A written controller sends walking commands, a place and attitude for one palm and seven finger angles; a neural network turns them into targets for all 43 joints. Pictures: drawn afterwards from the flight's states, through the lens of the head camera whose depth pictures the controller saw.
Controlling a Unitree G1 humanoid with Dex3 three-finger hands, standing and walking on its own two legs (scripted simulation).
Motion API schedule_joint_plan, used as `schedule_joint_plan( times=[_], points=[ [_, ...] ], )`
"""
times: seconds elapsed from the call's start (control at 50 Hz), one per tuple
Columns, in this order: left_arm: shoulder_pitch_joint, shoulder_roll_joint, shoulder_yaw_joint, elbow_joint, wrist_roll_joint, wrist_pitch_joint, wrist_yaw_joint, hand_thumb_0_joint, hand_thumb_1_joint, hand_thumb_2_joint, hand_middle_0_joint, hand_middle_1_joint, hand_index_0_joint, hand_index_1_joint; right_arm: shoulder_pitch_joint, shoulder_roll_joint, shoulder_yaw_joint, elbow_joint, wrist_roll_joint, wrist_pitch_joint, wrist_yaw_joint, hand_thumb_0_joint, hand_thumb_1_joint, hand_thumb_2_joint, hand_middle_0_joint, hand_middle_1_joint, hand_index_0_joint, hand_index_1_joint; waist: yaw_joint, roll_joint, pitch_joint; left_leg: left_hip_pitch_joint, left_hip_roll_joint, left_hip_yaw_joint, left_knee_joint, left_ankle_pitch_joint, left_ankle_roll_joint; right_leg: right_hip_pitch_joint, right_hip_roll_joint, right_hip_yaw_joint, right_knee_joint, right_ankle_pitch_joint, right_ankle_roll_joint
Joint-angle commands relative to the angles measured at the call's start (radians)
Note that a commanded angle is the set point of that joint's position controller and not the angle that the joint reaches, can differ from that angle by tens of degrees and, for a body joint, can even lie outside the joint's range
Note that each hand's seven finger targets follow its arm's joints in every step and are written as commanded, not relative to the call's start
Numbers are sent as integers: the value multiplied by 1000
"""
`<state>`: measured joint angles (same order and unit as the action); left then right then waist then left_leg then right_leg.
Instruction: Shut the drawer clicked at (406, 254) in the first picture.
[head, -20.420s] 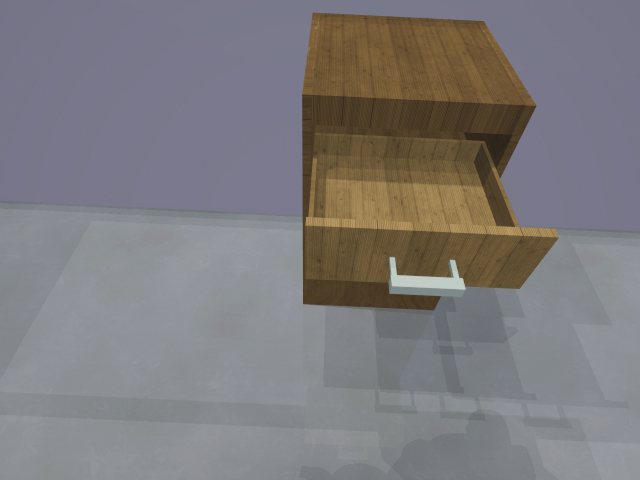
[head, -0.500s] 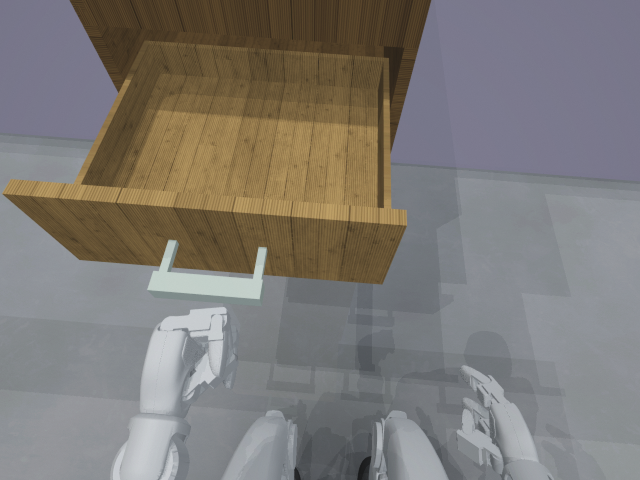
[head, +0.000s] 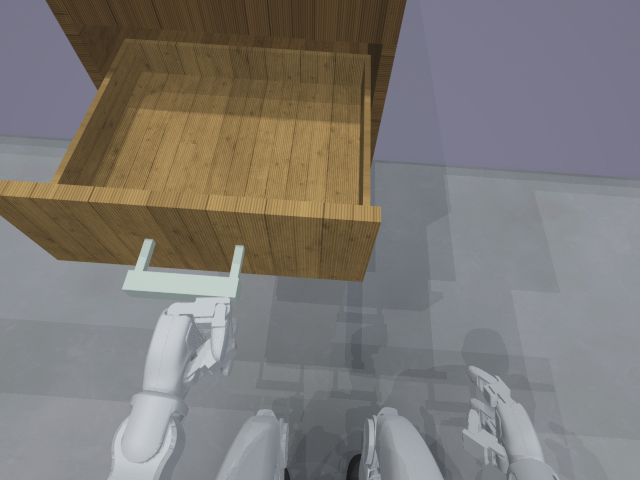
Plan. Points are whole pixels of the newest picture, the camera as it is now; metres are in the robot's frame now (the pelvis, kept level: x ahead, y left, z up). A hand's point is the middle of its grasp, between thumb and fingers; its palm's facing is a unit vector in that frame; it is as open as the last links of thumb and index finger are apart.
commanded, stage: push the drawer shut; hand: left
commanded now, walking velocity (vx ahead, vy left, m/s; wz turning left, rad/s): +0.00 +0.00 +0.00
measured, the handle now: (188, 269) +0.36 +0.17 +0.03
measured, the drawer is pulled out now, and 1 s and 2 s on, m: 0.30 0.18 0.06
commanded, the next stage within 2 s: none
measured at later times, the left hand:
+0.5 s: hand (232, 299) +0.32 +0.12 +0.02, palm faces -0.09 -0.99 -0.05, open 3.1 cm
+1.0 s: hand (242, 246) +0.39 +0.12 +0.02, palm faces -0.07 -1.00 -0.05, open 3.2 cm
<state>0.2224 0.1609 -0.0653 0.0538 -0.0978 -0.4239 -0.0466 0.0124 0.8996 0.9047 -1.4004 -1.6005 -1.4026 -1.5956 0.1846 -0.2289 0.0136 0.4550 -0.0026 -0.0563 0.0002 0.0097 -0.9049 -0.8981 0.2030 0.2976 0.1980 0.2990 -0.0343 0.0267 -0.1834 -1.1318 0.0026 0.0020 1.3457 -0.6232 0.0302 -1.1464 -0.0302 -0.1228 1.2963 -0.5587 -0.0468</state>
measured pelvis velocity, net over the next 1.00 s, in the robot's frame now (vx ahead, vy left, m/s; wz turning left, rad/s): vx -0.01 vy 0.01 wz -0.02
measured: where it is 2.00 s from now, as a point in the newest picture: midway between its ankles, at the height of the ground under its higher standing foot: outside the picture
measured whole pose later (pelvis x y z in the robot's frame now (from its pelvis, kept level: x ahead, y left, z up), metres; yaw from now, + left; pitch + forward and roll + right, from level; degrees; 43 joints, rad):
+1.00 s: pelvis -0.01 +0.01 +0.01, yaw -1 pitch +25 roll -2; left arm -0.39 0.18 0.08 0.63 -0.09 -0.49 -0.01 0.02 0.79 0.90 -1.40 -1.60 -1.40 -1.60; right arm 0.23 -0.25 0.01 0.59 -0.01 -0.02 0.02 0.01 -0.91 -0.90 0.20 0.30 0.20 0.30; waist -0.09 0.03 -0.16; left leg -1.15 0.00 0.03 1.30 -0.58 0.05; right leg -1.17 -0.03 -0.09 1.25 -0.50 -0.02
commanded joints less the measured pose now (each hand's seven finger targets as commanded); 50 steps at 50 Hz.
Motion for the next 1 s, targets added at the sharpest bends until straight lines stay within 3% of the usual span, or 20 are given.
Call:
schedule_joint_plan(
  times=[0.0, 0.04, 0.14, 0.26, 0.42, 0.5, 0.62, 0.66, 0.78, 0.82, 0.84, 0.88, 0.98],
  points=[
    [-158, 91, 120, -216, -36, -110, 36, 0, 900, 900, -1400, -1600, -1400, -1600, 6, -120, -47, -110, 0, -54, -8, 0, -900, -900, 200, 300, 200, 300, -5, -5, -359, 153, -15, -39, -172, 344, -7, 342, 21, 111, -174, 303, 13],
    [-172, 60, 90, -168, -37, -110, 26, 0, 900, 900, -1400, -1600, -1400, -1600, 5, -124, -46, -103, 2, -56, -2, 0, -900, -900, 200, 300, 200, 300, -18, -12, -333, 137, -15, -38, -174, 320, -6, 336, 20, 115, -186, 282, 15],
    [-299, 74, 82, -136, -40, -119, 9, 0, 900, 900, -1400, -1600, -1400, -1600, 5, -138, -49, -74, 3, -63, -5, 0, -900, -900, 200, 300, 200, 300, -37, -17, -351, 136, -13, -38, -168, 293, -1, 329, 15, 123, -196, 251, 19],
    [-488, 103, 99, -37, -43, -114, -4, 0, 900, 900, -1400, -1600, -1400, -1600, 0, -149, -44, -43, 7, -64, -17, 0, -900, -900, 200, 300, 200, 300, -61, -34, -315, 88, -11, -38, -163, 205, 6, 296, 13, 145, -225, 120, 23],
    [-637, 132, 149, 66, -61, -91, -6, 0, 900, 900, -1400, -1600, -1400, -1600, 4, -155, -41, -19, 13, -57, -24, 0, -900, -900, 200, 300, 200, 300, -52, -2, -364, 112, -14, -36, -186, 183, 3, 306, 12, 149, -239, 93, 24],
    [-703, 128, 153, 112, -59, -82, 6, 0, 900, 900, -1400, -1600, -1400, -1600, 15, -159, -42, -11, 12, -53, -22, 0, -900, -900, 200, 300, 200, 300, -53, 18, -382, 152, -13, -42, -205, 209, 1, 294, 14, 126, -226, 134, 22],
    [-768, 105, 149, 200, -47, -94, 21, 0, 900, 900, -1400, -1600, -1400, -1600, 40, -164, -44, 1, 7, -42, -11, 0, -900, -900, 200, 300, 200, 300, -60, -3, -382, 180, -10, -53, -227, 237, -4, 280, 20, 106, -217, 170, 22],
    [-801, 136, 178, 243, -40, -103, 30, 0, 900, 900, -1400, -1600, -1400, -1600, 50, -169, -44, 9, 5, -38, -11, 0, -900, -900, 200, 300, 200, 300, -62, -10, -363, 171, -9, -57, -229, 232, -4, 266, 23, 102, -211, 166, 20],
    [-856, 134, 188, 279, -19, -130, 44, 0, 900, 900, -1400, -1600, -1400, -1600, 84, -173, -54, 19, -3, -20, 2, 0, -900, -900, 200, 300, 200, 300, -63, 24, -430, 252, -2, -66, -233, 337, -16, 250, 27, 89, -185, 253, 17],
    [-897, 120, 177, 301, -17, -132, 47, 0, 900, 900, -1400, -1600, -1400, -1600, 90, -171, -56, 29, -4, -12, 4, 0, -900, -900, 200, 300, 200, 300, -79, 16, -424, 251, -1, -63, -227, 340, -14, 248, 27, 91, -189, 262, 20],
    [-897, 131, 194, 318, -16, -133, 49, 0, 900, 900, -1400, -1600, -1400, -1600, 95, -171, -56, 32, -4, -8, 4, 0, -900, -900, 200, 300, 200, 300, -70, 8, -418, 235, -3, -61, -230, 337, -15, 263, 27, 92, -188, 263, 20],
    [-922, 148, 209, 346, -8, -136, 50, 0, 900, 900, -1400, -1600, -1400, -1600, 105, -174, -56, 34, -5, 0, 3, 0, -900, -900, 200, 300, 200, 300, -79, -1, -414, 242, 0, -67, -232, 353, -15, 253, 31, 89, -185, 277, 20],
    [-993, 121, 192, 360, -7, -149, 52, 0, 900, 900, -1400, -1600, -1400, -1600, 122, -173, -59, 47, -9, 12, 9, 0, -900, -900, 200, 300, 200, 300, -88, 41, -463, 298, 2, -70, -226, 407, -21, 232, 33, 85, -176, 307, 20]
  ],
)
